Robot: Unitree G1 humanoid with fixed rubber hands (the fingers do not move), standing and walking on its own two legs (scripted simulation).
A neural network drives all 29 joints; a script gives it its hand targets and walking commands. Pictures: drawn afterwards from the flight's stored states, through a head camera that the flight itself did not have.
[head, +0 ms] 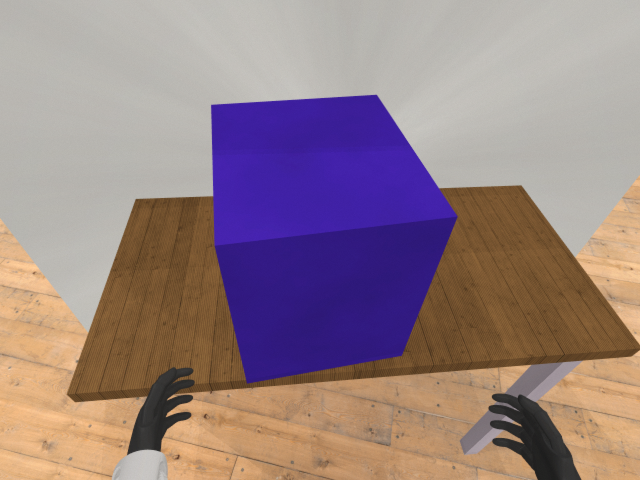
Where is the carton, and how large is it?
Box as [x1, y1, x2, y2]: [211, 95, 457, 383]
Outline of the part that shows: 376,95 211,105 214,244 247,383 401,355 457,216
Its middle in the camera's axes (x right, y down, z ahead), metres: -0.01 -0.01 +0.57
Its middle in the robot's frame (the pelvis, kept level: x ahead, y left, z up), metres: +0.43 +0.04 +0.06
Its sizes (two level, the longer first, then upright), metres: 0.274 0.243 0.299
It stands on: a table, 0.70 m high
